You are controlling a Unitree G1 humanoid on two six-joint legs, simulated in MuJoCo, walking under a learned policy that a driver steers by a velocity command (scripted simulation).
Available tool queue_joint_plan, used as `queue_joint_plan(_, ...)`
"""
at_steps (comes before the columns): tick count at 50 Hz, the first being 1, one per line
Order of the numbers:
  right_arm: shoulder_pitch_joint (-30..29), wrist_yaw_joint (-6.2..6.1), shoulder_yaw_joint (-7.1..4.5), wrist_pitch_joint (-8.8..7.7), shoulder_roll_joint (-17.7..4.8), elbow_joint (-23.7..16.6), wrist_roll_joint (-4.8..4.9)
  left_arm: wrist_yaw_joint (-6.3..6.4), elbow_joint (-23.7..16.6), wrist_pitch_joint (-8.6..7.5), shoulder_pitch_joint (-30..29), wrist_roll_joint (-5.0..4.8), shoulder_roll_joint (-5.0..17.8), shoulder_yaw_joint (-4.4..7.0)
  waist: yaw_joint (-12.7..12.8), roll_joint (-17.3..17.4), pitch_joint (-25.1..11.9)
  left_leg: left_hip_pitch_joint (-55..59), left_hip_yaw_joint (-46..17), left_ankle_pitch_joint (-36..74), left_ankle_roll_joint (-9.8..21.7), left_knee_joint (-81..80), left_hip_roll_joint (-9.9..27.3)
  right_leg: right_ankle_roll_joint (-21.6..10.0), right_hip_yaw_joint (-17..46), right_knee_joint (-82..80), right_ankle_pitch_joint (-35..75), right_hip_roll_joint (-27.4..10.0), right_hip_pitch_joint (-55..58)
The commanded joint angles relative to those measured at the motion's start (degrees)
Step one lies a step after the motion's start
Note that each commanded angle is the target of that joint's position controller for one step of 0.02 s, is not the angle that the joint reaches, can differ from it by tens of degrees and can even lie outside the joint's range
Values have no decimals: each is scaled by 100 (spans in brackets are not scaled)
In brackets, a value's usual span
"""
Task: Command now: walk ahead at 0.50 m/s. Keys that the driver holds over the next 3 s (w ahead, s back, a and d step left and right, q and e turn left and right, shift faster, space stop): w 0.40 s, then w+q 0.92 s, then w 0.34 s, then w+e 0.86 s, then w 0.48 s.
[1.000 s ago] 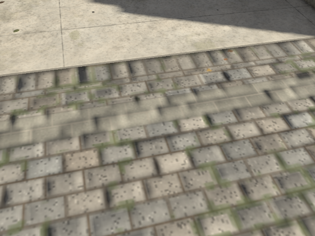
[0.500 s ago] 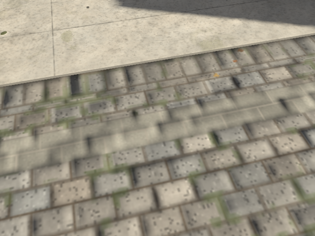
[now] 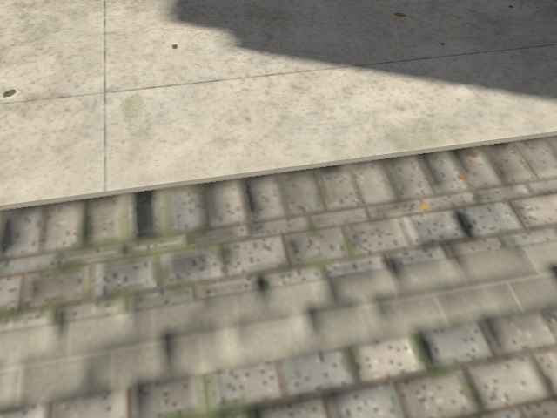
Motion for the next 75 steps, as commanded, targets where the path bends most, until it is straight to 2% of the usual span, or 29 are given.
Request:
queue_joint_plan(1, 666, -14, -153, -28, -666, -71, -76, 46, -481, -195, -378, 13, 644, 161, -332, 327, -634, 2358, -2241, 593, 960, -1772, 1603, -129, 218, 693, 783, -650, -2329)
queue_joint_plan(3, 630, 14, -106, -57, -493, 3, -111, 44, -439, -34, -158, 29, 408, 165, -78, 471, -544, 1836, -1773, 852, 962, -2093, 1402, -108, 238, 303, 1048, -809, -1853)
queue_joint_plan(6, 885, -61, -162, -73, -713, 147, -72, 63, -548, 82, -447, 81, 312, 174, -33, 362, -255, 1679, -1358, 1183, 1053, -2394, 1358, 28, 154, -350, 1498, -868, -2188)
queue_joint_plan(13, 1462, -220, -177, 21, -831, 395, 0, -29, -970, 22, -1855, 98, 186, 129, -403, 384, 130, 1867, -618, 1013, 794, -2609, 1070, 167, -164, -2627, 3283, -585, -2227)
queue_joint_plan(19, 1811, -267, -246, 162, -919, 674, 57, -201, -1284, -65, -2477, 40, 303, 107, -477, 453, 333, 2957, -669, 1403, 714, -2115, 1528, -80, -172, -3365, 2645, -438, -2355)
queue_joint_plan(21, 1680, -282, -275, 216, -991, 662, 66, -226, -1236, -105, -2115, 42, 494, 192, -217, 580, 79, 3044, -689, 2527, 599, -1619, 1543, -225, -320, -3493, 2234, -222, -1580)
queue_joint_plan(23, 1468, -277, -191, 260, -829, 563, 42, -161, -759, -132, -420, 83, 977, 452, 597, 499, -941, 2227, -413, 3304, 324, 285, 1027, -522, -323, -3459, 2368, -149, 937)
queue_joint_plan(24, 1834, -253, -62, 210, -434, 420, -40, -99, -602, -122, 526, 194, 1502, 590, 640, -410, -1898, 265, -113, 1276, -16, 2451, 377, -1101, 1526, -3388, 2066, -1603, 3211)
queue_joint_plan(25, 2250, -221, 73, 91, 5, 492, 30, -122, -548, -92, 706, 169, 1444, 531, 479, -1497, -2587, -1124, -716, -2502, -159, 3837, -323, -1570, 3727, -4296, 1162, -2427, 4131)
queue_joint_plan(26, 1730, -214, -113, 18, -662, 455, 212, -105, -567, -100, 474, 117, 974, 405, 585, -995, -1960, -1674, -1203, -2375, -70, 4424, 4, -1273, 3356, -4542, 609, -2207, 3617)
queue_joint_plan(27, 1284, -231, -161, -7, -830, 286, 278, -83, -666, -112, -52, 93, 763, 336, 459, -765, -1173, -1894, -1007, -1805, 9, 4393, 302, -1017, 2482, -4696, 784, -2086, 2724)
queue_joint_plan(28, 1066, -276, -182, 15, -800, 253, 220, -92, -734, -133, -506, 138, 570, 274, 261, -376, -783, -1622, -919, -1259, 21, 4136, 575, -882, 1893, -4927, 1082, -1894, 1848)
queue_joint_plan(31, 1366, -292, -226, 258, -411, 333, 185, -110, -658, -192, -901, 249, 273, 218, -179, -562, -342, -843, -960, -614, 39, 3638, 898, -711, 662, -5483, 1680, -1478, 641)
queue_joint_plan(36, 820, -272, -261, 388, -356, 64, 111, 41, -495, -207, -642, 277, 548, 301, -186, -260, 36, -1569, -1057, 498, -107, 2764, 877, -731, -346, -5714, 2704, -1413, 697)
queue_joint_plan(45, -732, 72, -90, 343, -150, -679, 82, 174, -387, 38, 83, 146, 829, 373, 292, -69, 470, -1900, -142, 933, 33, 676, 636, -567, -1311, -5375, 3707, -1640, 2085)
queue_joint_plan(48, -609, 177, -172, 362, -358, -873, 101, 206, -493, 162, -82, 84, 1044, 434, 8, -351, 174, -1143, 326, 127, 292, 535, 209, -422, -1564, -4546, 6005, -1709, 2377)
queue_joint_plan(50, 374, 177, -376, 381, -760, -740, 143, 236, -582, 244, -267, 59, 1215, 473, -611, -551, -432, 251, 524, -250, 583, 423, -239, -280, -1650, -3047, 7293, -1627, 2223)
queue_joint_plan(51, 1305, 91, -578, 389, -1131, -514, 146, 234, -639, 240, -376, 38, 1190, 450, -1112, -358, -906, 1762, 304, 181, 823, -101, -374, -55, -1729, -1690, 6559, -1377, 1497)
queue_joint_plan(52, 1778, -48, -700, 441, -1673, -376, 122, 199, -805, 157, -219, 256, 669, 302, -959, 846, -1318, 3360, -1555, 517, 1169, -57, 807, 184, -1657, 203, 2540, -894, -251)
queue_joint_plan(53, 1576, -9, -680, 345, -1898, -576, 70, 92, -1125, -95, 111, 176, 170, 123, -443, 1581, -2165, 4875, -5032, -549, 2418, -1133, 1987, 404, -413, 1874, -865, 333, -2299)
queue_joint_plan(54, 1729, 22, -528, 300, -1372, -573, 19, 5, -1260, -323, -716, -69, 715, 242, -854, 691, -2004, 4844, -4765, -549, 2047, -1572, 1888, 235, 372, 2005, -546, 29, -2964)
queue_joint_plan(55, 1475, 11, -464, 241, -1122, -566, 25, -26, -1378, -417, -1011, -166, 745, 248, -748, 531, -1275, 4179, -3845, -162, 1800, -1540, 1698, 87, 310, 1648, -34, -214, -3195)
queue_joint_plan(56, 1023, 13, -407, 202, -952, -662, 53, 19, -1279, -427, -984, -57, 686, 250, -436, -48, -840, 3240, -3142, 416, 1592, -1550, 1426, 85, 306, 1124, 369, -487, -2849)
queue_joint_plan(58, 552, -37, -312, 184, -716, -832, -7, 43, -1218, -269, -791, 106, 791, 348, -75, 42, -578, 2066, -2445, 1170, 1431, -1725, 1102, 204, 317, 446, 711, -737, -2056)
queue_joint_plan(62, 793, -188, -377, 165, -1031, -834, 35, 84, -1466, -69, -1184, 245, 540, 307, -57, 142, -332, 1329, -1917, 1716, 1404, -1944, 844, 565, 99, -797, 1411, -632, -1987)
queue_joint_plan(66, 1086, -265, -393, 236, -1070, -806, 72, 31, -1734, -107, -2027, 208, 361, 210, -396, 449, -194, 1081, -1598, 1051, 1026, -1820, 463, 600, 10, -2643, 2889, -243, -1616)
queue_joint_plan(70, 1446, -254, -346, 243, -941, -624, 76, -98, -1884, -192, -2361, 129, 484, 194, -618, 626, -165, 1534, -1862, 570, 913, -1560, 746, 441, 39, -3326, 3281, -157, -1429)
queue_joint_plan(73, 1539, -287, -345, 287, -966, -562, 39, -174, -1927, -285, -2255, 130, 689, 243, -510, 777, -129, 2142, -2222, 902, 832, -1144, 1050, 185, 18, -3563, 2568, -123, -1380)
queue_joint_plan(75, 1389, -290, -313, 320, -919, -618, 27, -158, -1719, -339, -1471, 170, 897, 352, -73, 831, -447, 2224, -2097, 2154, 647, -371, 809, -102, -195, -3843, 2397, 46, -348)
